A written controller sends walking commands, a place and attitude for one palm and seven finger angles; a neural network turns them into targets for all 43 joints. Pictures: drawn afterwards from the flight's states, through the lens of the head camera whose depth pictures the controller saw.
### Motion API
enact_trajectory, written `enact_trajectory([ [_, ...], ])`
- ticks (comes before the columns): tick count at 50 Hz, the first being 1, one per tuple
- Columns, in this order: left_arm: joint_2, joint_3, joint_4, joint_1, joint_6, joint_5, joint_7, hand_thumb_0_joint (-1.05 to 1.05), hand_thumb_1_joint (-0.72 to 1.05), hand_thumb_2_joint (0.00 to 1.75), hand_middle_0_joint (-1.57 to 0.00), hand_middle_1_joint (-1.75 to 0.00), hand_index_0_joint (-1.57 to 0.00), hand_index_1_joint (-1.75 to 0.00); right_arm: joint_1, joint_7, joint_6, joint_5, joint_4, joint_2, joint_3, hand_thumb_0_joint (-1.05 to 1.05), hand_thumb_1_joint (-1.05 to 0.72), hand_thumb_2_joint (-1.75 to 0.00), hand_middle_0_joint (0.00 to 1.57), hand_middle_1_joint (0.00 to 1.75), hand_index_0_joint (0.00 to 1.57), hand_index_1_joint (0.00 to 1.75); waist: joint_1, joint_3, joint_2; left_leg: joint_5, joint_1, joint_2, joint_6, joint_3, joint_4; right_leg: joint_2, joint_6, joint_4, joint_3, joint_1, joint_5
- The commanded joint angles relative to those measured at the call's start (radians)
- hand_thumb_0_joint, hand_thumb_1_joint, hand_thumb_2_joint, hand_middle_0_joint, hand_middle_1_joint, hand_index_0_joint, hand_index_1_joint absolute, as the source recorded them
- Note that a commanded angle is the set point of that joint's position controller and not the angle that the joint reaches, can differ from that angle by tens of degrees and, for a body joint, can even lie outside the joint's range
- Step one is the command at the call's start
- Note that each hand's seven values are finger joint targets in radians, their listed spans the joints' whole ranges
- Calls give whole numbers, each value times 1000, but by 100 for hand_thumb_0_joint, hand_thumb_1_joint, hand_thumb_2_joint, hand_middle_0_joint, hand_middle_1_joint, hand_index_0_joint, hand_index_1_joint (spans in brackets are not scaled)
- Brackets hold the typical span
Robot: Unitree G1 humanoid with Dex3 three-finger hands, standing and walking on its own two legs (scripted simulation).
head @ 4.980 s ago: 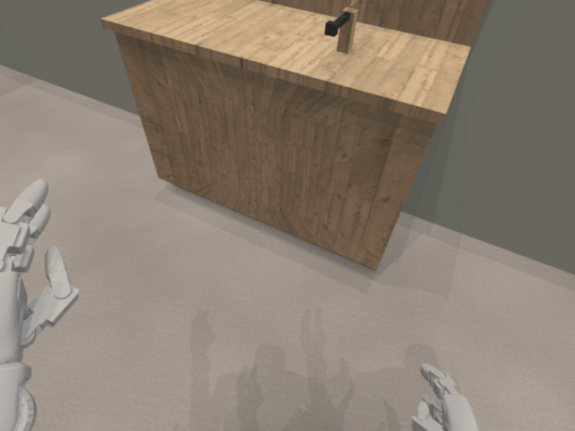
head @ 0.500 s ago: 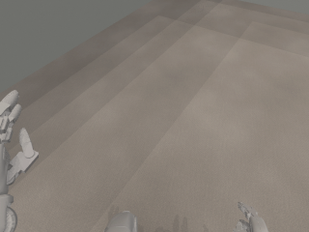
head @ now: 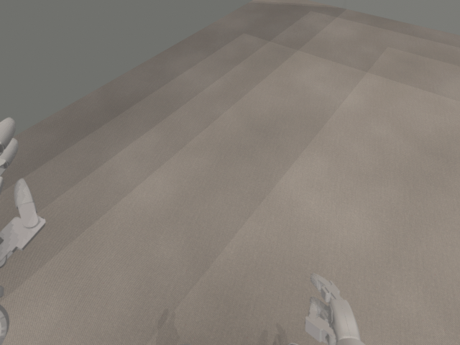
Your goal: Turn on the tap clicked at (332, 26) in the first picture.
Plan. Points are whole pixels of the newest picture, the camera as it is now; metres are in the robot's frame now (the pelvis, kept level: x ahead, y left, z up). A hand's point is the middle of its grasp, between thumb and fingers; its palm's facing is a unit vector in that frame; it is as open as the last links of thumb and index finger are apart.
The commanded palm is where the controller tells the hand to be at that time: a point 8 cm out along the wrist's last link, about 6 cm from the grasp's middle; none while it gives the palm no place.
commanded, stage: turn to face it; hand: left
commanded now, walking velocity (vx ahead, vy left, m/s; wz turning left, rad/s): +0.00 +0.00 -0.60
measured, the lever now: out of the picture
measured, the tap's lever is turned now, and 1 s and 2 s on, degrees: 0 0 0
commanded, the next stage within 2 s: none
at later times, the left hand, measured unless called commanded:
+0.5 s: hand (127, 185) +0.27 +0.17 +0.18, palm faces +0.18 -0.89 -0.42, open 7.4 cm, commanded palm +0.23 +0.22 +0.19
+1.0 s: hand (245, 225) +0.23 +0.02 +0.18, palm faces -0.20 -0.81 -0.56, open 7.4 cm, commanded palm +0.21 +0.10 +0.19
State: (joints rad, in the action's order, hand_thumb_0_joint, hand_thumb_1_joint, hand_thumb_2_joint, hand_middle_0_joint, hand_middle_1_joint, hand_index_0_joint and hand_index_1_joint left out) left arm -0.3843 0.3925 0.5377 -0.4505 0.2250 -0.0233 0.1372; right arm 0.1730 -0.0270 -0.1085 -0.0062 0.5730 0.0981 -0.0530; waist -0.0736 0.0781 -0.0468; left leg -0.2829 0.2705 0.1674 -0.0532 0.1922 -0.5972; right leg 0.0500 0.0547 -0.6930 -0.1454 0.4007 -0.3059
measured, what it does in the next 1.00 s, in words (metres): steps on the spot, turning right: right foot, then left foot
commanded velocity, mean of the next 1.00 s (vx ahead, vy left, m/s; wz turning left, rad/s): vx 0.00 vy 0.00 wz -0.60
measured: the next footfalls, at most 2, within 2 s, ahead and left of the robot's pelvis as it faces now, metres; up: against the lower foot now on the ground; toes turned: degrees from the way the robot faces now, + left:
right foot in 0.02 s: +0.11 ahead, -0.10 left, +0.00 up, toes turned -9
left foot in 0.44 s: +0.06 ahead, +0.11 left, +0.00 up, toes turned -10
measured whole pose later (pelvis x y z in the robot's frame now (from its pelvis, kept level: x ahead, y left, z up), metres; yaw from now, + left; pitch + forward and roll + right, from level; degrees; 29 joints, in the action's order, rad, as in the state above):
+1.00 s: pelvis -0.08 -0.04 +0.00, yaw -35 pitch +0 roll +1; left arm -0.43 0.43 0.63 -0.56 0.19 -0.05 0.13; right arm 0.13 -0.01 0.05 -0.02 0.57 0.24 0.03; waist 0.03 0.15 -0.02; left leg -0.45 0.49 0.09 -0.10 0.05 -1.09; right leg -0.04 -0.08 -0.58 -0.04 0.37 -0.20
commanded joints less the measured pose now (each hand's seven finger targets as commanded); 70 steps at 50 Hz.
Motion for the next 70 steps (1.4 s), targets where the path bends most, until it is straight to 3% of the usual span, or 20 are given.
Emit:
enact_trajectory([
  [1, -151, 48, 71, 201, 17, 13, 15, 0, 90, 90, -20, -30, -20, -30, -35, -26, -36, -5, -128, 162, 88, 0, -90, -90, 20, 30, 20, 30, 59, -157, 281, -160, 160, -18, 17, 21, -347, 170, -111, 277, 346, -234, 453],
  [3, -177, 93, 91, 189, 4, -16, 25, 0, 90, 90, -20, -30, -20, -30, -54, -19, -36, -1, -126, 180, 91, 0, -90, -90, 20, 30, 20, 30, 47, -212, 397, -317, 285, -91, -20, -172, -619, 316, -184, 367, 621, -261, 525],
  [7, -191, 128, 266, 62, 42, -28, 37, 0, 90, 90, -20, -30, -20, -30, -105, -7, 16, 0, -121, 173, 73, 0, -90, -90, 20, 30, 20, 30, 57, -276, 124, -167, 311, -82, -39, -197, -638, 234, -212, 267, 415, -342, 580],
  [20, -165, 121, 196, -37, 25, -29, 37, 0, 90, 90, -20, -30, -20, -30, -43, 1, 87, -14, -177, 228, 102, 0, -90, -90, 20, 30, 20, 30, 52, -265, 133, -94, -30, -115, 5, -147, 58, 138, -172, 326, 512, -144, 209],
  [22, -169, 104, 236, 21, 29, -22, 32, 0, 90, 90, -20, -30, -20, -30, -41, -7, 88, -12, -187, 243, 108, 0, -90, -90, 20, 30, 20, 30, 58, -229, 47, -45, -147, -22, 46, -200, 215, 62, -116, 238, 462, -28, 98],
  [24, -181, 119, 245, 52, 38, -8, 22, 0, 90, 90, -20, -30, -20, -30, -69, -15, 85, -6, -203, 249, 101, 0, -90, -90, 20, 30, 20, 30, 39, -150, -269, 9, -98, 254, 175, -407, 353, -90, -41, -155, 256, 141, -176],
  [25, -176, 100, 252, 83, 41, 7, 24, 0, 90, 90, -20, -30, -20, -30, -78, -17, 76, 5, -205, 220, 97, 0, -90, -90, 20, 30, 20, 30, 44, -110, -281, 63, -2, 318, 215, -452, 367, -67, -22, -384, 186, 135, -186],
  [29, -102, 12, 248, 110, 31, 9, 11, 0, 90, 90, -20, -30, -20, -30, -18, 11, 50, -9, -177, 237, 114, 0, -90, -90, 20, 30, 20, 30, 59, -84, -212, 451, -105, 216, 139, -139, 225, -20, 1, -301, 90, 146, -131],
  [38, -160, 87, 199, 61, 14, -3, 5, 0, 90, 90, -20, -30, -20, -30, 9, 34, 24, -8, -175, 233, 106, 0, -90, -90, 20, 30, 20, 30, 67, -165, -187, 477, -89, 182, 45, -14, -29, -59, -15, 220, -19, -229, 100],
  [39, -186, 105, 209, 54, 18, 1, 9, 0, 90, 90, -20, -30, -20, -30, 9, 37, 26, -17, -178, 219, 104, 0, -90, -90, 20, 30, 20, 30, 63, -207, -43, 345, -9, 127, 18, 17, -203, 28, -55, 275, 74, -347, 317],
  [40, -249, 164, 201, 18, 28, -1, 21, 0, 90, 90, -20, -30, -20, -30, -16, 31, 29, -17, -198, 181, 90, 0, -90, -90, 20, 30, 20, 30, 49, -228, 221, -143, 232, 0, -22, 17, -422, 201, -154, 246, 345, -497, 841],
  [41, -223, 177, 135, -57, 12, -26, 24, 0, 90, 90, -20, -30, -20, -30, -31, 27, 38, -22, -197, 191, 93, 0, -90, -90, 20, 30, 20, 30, 43, -282, 327, -346, 337, -54, -43, -118, -563, 279, -203, 228, 497, -473, 977],
  [45, -230, 231, 284, -119, 26, -46, 39, 0, 90, 90, -20, -30, -20, -30, -93, 25, 101, -12, -168, 165, 77, 0, -90, -90, 20, 30, 20, 30, 63, -285, 139, -188, 353, -39, -53, -205, -642, 237, -227, 243, 396, -409, 662],
  [55, -164, 122, 217, -48, -4, -33, 41, 0, 90, 90, -20, -30, -20, -30, -72, 2, 119, -9, -181, 225, 101, 0, -90, -90, 20, 30, 20, 30, 41, -207, 172, -171, 44, -118, -11, -147, -107, 169, -215, 395, 524, -97, 38],
  [58, -163, 94, 232, 17, 4, -24, 32, 0, 90, 90, -20, -30, -20, -30, -40, -3, 120, -8, -182, 231, 100, 0, -90, -90, 20, 30, 20, 30, 60, -195, 101, -106, -162, -89, 27, -135, 162, 99, -135, 342, 487, 33, -61],
  [60, -163, 96, 268, 79, 28, -13, 20, 0, 90, 90, -20, -30, -20, -30, -58, -10, 106, 1, -209, 267, 111, 0, -90, -90, 20, 30, 20, 30, 54, -120, -200, -87, -192, 188, 152, -385, 333, -87, -48, 5, 303, 202, -147],
  [61, -214, 128, 294, 119, 34, 10, 26, 0, 90, 90, -20, -30, -20, -30, -76, -18, 96, 2, -196, 228, 100, 0, -90, -90, 20, 30, 20, 30, 40, -123, -318, -129, -50, 316, 205, -435, 400, -75, -24, -340, 185, 166, -186],
  [63, -133, 65, 220, 92, 32, 12, 12, 0, 90, 90, -20, -30, -20, -30, -65, -6, 82, -4, -198, 216, 109, 0, -90, -90, 20, 30, 20, 30, 53, -33, -211, -20, 77, 285, 216, -306, 348, -23, -8, -520, 186, 153, -154],
  [66, -112, 25, 227, 131, 26, 8, 13, 0, 90, 90, -20, -30, -20, -30, -36, 14, 57, -19, -185, 235, 111, 0, -90, -90, 20, 30, 20, 30, 55, -35, -219, 182, 12, 216, 133, -103, 266, -15, 10, -281, 73, 95, -140],
  [70, -125, 38, 188, 127, 18, 0, 11, 0, 90, 90, -20, -30, -20, -30, 4, 22, 25, -12, -180, 248, 114, 0, -90, -90, 20, 30, 20, 30, 66, -104, -202, 327, -61, 199, 83, -56, 125, -62, 10, 38, -8, -88, -85],
])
